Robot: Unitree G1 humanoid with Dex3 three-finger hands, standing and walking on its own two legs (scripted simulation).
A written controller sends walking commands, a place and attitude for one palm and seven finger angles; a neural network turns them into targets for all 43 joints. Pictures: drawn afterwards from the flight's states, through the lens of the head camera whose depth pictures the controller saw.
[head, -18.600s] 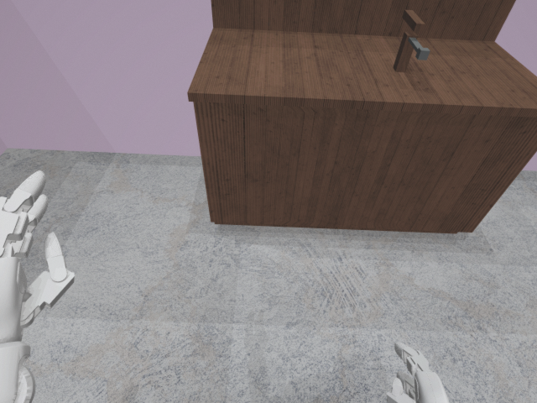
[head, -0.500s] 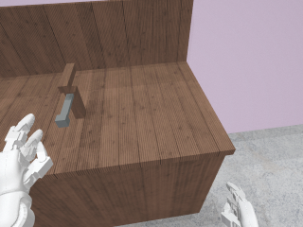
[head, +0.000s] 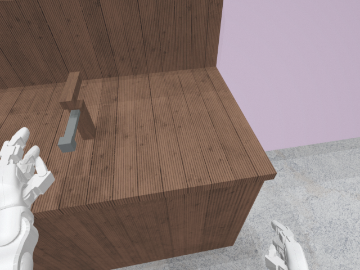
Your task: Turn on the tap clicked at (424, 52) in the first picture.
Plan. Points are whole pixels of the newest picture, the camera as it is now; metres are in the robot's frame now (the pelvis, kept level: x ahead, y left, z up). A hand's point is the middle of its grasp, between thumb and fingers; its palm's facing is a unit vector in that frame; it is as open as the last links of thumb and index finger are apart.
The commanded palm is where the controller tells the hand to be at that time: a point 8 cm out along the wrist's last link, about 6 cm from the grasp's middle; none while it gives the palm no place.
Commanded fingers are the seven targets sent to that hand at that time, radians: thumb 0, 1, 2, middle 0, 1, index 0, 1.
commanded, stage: reach beside the lever's end, fingers flat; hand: left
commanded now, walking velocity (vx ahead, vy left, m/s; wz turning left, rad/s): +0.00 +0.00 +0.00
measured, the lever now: (67, 144) +0.34 +0.31 +0.10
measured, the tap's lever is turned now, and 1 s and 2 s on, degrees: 0 0 0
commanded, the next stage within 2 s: push the lever round in 1.30 s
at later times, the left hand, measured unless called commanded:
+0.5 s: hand (47, 162) +0.28 +0.32 +0.12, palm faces +0.51 -0.85 -0.09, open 7.7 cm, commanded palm +0.23 +0.35 +0.12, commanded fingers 0.00 0.90 0.90 -0.16 -0.17 -0.16 -0.17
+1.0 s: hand (47, 153) +0.31 +0.34 +0.10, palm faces +0.52 -0.85 -0.10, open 7.8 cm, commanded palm +0.26 +0.37 +0.10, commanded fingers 0.00 0.90 0.90 -0.15 -0.15 -0.15 -0.15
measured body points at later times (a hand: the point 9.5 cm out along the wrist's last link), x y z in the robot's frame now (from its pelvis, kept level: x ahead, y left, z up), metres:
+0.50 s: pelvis +0.00 +0.01 +0.00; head +0.00 +0.00 +0.45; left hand +0.24 +0.36 +0.13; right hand +0.17 -0.23 -0.09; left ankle +0.05 +0.15 -0.72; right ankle -0.03 -0.12 -0.72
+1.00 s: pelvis -0.01 +0.02 -0.01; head +0.02 +0.01 +0.44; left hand +0.28 +0.38 +0.11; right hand +0.13 -0.24 -0.11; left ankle +0.05 +0.15 -0.72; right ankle -0.03 -0.12 -0.72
